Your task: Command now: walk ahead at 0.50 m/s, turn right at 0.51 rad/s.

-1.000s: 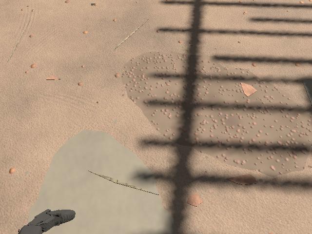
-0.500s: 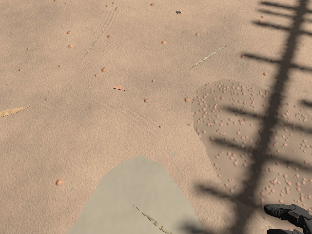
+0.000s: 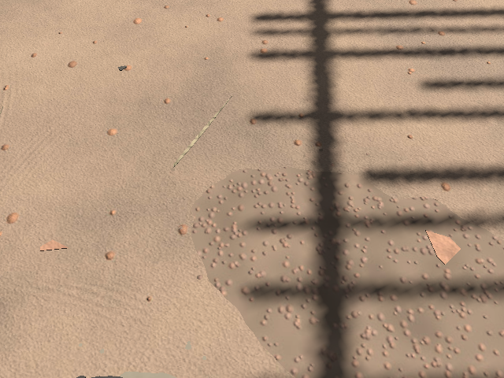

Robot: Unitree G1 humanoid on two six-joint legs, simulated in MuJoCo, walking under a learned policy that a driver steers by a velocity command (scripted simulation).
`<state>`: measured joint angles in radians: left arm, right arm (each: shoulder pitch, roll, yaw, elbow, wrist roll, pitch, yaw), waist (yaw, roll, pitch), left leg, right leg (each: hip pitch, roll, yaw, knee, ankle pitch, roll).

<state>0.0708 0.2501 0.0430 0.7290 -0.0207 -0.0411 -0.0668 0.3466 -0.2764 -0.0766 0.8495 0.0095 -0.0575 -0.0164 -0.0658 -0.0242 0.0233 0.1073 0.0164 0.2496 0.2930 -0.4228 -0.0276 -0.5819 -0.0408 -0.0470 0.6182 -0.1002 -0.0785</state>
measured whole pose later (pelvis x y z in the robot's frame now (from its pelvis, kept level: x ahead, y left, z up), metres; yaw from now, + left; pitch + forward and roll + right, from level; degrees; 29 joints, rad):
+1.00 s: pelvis +0.55 -0.08 +0.01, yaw -17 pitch +3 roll +1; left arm 0.04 0.25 0.04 0.65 -0.02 -0.08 -0.04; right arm 0.40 -0.29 -0.05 0.87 0.02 -0.06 0.01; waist -0.10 -0.03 0.01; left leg 0.04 -0.03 0.01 0.27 -0.36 0.01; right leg -0.54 -0.04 0.01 0.51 -0.03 -0.03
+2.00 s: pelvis +1.10 -0.17 +0.01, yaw +9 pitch +2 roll +0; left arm 0.02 0.28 0.04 0.69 0.00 -0.10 -0.02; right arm 0.36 -0.29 -0.07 0.73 0.02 -0.03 -0.01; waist -0.08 -0.04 0.02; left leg -0.10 -0.11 -0.19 0.42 -0.34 0.07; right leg -0.55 -0.02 0.09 0.51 0.01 0.05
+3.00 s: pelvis +1.52 -0.07 +0.02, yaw +2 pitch +1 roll +2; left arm 0.13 0.28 0.07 0.70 -0.01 0.05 -0.03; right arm 0.16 -0.29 -0.07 0.80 0.01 -0.01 -0.02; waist -0.02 -0.02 0.06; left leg -0.15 0.03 0.24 0.40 -0.27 0.02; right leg -0.47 -0.07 -0.02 0.68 -0.23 0.01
